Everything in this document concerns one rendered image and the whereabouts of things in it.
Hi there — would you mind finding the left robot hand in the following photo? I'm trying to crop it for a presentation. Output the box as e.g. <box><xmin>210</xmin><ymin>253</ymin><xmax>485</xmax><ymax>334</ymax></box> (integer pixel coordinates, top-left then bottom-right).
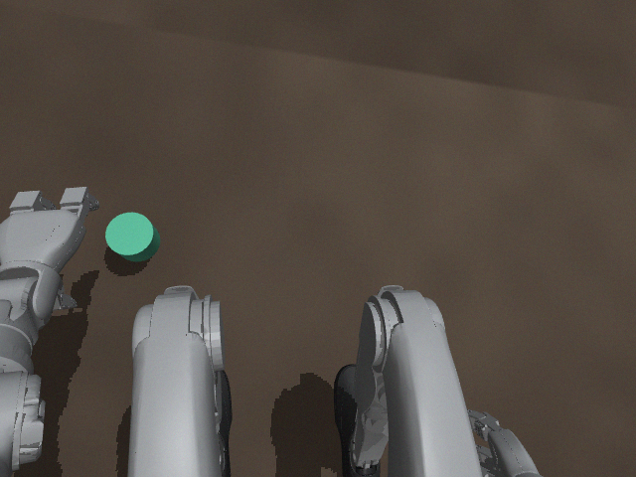
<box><xmin>0</xmin><ymin>187</ymin><xmax>99</xmax><ymax>311</ymax></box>

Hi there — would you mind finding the right robot foot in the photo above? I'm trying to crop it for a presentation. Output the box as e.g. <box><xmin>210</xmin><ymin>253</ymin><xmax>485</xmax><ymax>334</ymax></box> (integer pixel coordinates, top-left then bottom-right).
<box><xmin>334</xmin><ymin>364</ymin><xmax>380</xmax><ymax>477</ymax></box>

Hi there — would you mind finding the tin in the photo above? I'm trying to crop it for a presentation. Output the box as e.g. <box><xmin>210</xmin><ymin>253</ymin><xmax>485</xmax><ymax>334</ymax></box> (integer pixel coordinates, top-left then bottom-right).
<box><xmin>105</xmin><ymin>213</ymin><xmax>160</xmax><ymax>262</ymax></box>

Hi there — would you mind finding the left robot arm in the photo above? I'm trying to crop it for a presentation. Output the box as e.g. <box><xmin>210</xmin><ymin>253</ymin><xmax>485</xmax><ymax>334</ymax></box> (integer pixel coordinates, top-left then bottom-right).
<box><xmin>0</xmin><ymin>260</ymin><xmax>61</xmax><ymax>477</ymax></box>

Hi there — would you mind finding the right robot hand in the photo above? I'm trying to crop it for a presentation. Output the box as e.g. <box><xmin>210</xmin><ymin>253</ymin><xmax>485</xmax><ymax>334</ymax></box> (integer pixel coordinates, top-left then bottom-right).
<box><xmin>467</xmin><ymin>409</ymin><xmax>540</xmax><ymax>477</ymax></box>

